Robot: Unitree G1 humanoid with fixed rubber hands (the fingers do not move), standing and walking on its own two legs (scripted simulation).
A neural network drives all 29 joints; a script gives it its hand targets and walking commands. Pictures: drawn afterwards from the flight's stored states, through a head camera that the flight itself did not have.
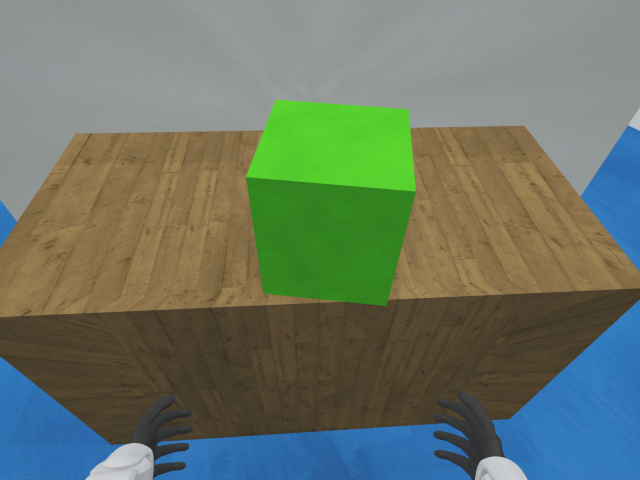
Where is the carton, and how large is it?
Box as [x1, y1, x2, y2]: [246, 100, 415, 305]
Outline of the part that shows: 275,100 246,176 263,293 386,305 415,192 408,109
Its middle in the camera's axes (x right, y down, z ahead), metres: +0.02 -0.06 +0.64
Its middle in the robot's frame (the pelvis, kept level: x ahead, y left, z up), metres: +0.53 +0.02 +0.04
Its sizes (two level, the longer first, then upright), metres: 0.210 0.200 0.250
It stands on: a pedestal, 0.68 m high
